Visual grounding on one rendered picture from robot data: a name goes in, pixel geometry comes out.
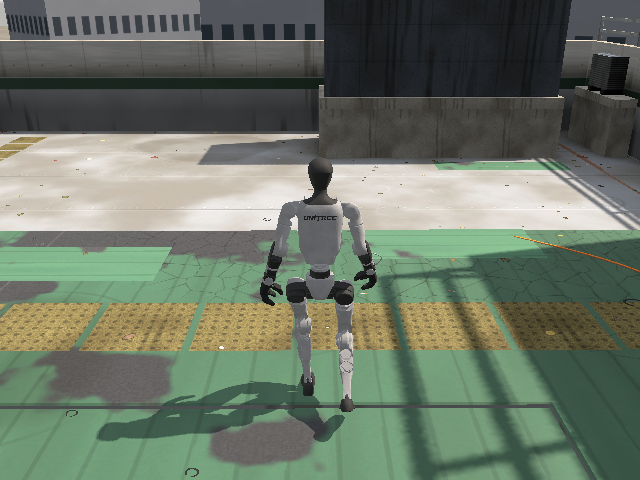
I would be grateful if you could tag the left robot forearm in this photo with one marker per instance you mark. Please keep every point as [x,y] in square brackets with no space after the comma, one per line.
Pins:
[272,267]

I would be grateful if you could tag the robot left hand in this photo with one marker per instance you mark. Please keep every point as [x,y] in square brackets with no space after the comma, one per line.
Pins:
[265,291]

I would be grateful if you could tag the right robot upper arm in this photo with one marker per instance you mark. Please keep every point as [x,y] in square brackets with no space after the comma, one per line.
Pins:
[352,212]

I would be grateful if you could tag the right robot forearm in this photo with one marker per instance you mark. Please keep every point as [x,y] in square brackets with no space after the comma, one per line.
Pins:
[367,261]

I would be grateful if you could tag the left robot upper arm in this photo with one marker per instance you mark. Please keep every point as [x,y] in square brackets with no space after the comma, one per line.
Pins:
[288,211]

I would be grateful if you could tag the robot left shin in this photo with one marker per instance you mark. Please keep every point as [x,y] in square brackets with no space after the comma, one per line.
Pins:
[304,351]

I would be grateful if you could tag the right robot foot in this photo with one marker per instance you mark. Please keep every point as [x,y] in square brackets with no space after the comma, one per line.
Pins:
[347,405]

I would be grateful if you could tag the robot right hand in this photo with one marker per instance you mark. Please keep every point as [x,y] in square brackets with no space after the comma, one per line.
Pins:
[362,275]

